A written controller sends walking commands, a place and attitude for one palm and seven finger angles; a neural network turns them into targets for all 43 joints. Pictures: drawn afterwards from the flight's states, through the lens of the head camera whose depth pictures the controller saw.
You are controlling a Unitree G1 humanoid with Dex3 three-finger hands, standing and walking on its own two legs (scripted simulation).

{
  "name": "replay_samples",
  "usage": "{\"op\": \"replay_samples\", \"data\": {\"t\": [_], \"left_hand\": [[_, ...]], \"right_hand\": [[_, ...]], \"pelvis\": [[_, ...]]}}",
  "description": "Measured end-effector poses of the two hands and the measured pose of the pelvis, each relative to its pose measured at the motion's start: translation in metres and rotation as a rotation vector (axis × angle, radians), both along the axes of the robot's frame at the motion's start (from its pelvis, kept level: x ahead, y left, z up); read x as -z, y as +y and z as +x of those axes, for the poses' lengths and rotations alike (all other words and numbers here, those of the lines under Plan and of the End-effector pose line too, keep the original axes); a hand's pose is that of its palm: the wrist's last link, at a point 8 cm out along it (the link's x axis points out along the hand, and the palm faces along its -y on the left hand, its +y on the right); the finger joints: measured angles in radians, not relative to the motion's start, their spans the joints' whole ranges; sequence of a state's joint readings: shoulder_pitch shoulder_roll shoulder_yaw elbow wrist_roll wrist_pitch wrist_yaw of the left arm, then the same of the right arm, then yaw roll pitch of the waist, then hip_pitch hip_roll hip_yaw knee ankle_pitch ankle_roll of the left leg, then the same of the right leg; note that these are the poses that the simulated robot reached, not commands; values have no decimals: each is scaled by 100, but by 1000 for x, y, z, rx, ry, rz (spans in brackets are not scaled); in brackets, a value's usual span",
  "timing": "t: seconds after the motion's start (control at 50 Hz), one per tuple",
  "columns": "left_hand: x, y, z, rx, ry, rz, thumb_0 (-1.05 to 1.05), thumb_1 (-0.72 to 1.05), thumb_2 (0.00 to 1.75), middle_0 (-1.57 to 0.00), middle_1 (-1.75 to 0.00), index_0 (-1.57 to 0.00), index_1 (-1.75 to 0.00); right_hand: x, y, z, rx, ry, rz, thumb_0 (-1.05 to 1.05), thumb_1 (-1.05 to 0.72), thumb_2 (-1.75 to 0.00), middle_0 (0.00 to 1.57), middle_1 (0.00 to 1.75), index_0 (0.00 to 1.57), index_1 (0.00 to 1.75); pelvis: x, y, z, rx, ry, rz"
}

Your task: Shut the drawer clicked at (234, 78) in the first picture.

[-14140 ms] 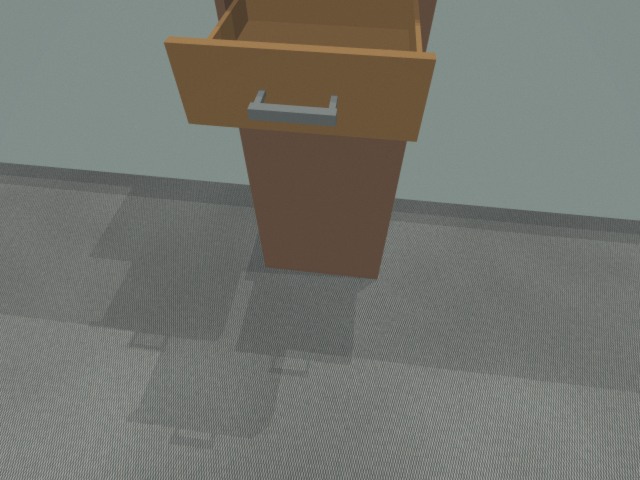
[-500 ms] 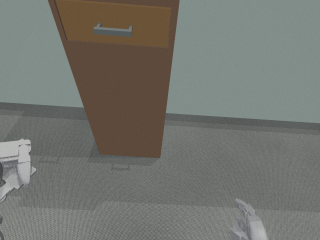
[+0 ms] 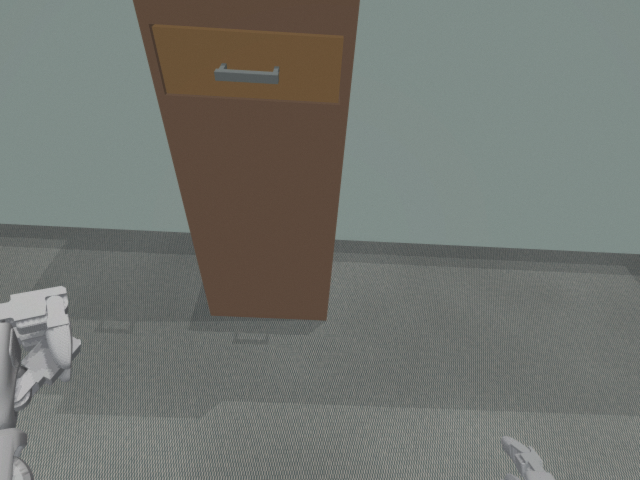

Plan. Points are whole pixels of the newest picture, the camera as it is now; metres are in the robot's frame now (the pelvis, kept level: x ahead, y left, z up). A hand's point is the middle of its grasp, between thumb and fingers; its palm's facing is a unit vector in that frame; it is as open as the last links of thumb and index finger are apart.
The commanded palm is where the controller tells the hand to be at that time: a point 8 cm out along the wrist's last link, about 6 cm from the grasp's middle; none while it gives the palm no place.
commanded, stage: stop stepping back and stand still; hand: left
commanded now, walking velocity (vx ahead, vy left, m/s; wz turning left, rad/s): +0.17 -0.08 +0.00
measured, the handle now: (248, 72) +0.84 +0.20 +0.17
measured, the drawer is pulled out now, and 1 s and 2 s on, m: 0.00 0.00 0.00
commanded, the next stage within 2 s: let the arm hang, fingers relaxed in 0.38 s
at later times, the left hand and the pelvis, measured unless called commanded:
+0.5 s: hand (81, 343) +0.20 +0.24 +0.16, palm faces +0.37 -0.83 -0.42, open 3.3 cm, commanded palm none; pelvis +0.00 +0.00 +0.00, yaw +0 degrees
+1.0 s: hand out of the picture -0.01 +0.20 -0.16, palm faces +0.07 -0.97 -0.25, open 4.7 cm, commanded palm none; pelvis +0.00 +0.00 +0.01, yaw +3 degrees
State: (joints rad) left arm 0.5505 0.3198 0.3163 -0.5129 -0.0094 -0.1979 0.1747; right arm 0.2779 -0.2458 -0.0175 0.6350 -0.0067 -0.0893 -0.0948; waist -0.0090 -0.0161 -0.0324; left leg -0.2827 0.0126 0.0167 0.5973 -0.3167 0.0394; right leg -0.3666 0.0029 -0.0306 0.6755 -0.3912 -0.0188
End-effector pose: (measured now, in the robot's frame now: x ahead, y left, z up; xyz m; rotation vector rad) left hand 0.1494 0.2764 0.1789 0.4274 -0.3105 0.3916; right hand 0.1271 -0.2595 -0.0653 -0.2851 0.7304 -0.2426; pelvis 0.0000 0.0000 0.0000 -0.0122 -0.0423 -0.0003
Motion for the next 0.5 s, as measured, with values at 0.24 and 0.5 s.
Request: {"op": "replay_samples", "data": {"t": [0.24,0.5], "left_hand": [[-22,-8,-17,2,28,169,2,89,90,-141,-160,-141,-160],[1,-1,7,44,61,65,2,89,90,-141,-160,-141,-160]], "right_hand": [[18,34,-10,-50,9,161,1,-90,-90,20,30,20,30],[0,11,25,-56,-3,27,1,-90,-90,20,30,20,30]], "pelvis": [[-1,-15,-7,7,23,4],[-2,1,5,-5,18,-6]]}}
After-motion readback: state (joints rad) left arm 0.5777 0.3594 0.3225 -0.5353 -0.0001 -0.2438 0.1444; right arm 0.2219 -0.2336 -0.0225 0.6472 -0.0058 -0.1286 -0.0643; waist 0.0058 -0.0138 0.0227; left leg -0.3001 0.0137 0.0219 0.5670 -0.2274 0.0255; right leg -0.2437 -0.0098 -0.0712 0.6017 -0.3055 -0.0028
